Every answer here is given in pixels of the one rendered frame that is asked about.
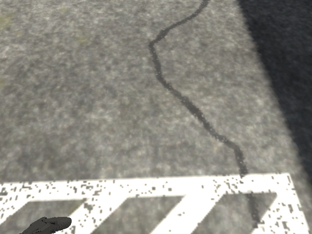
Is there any robot left hand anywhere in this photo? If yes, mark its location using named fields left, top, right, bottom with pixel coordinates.
left=20, top=216, right=72, bottom=234

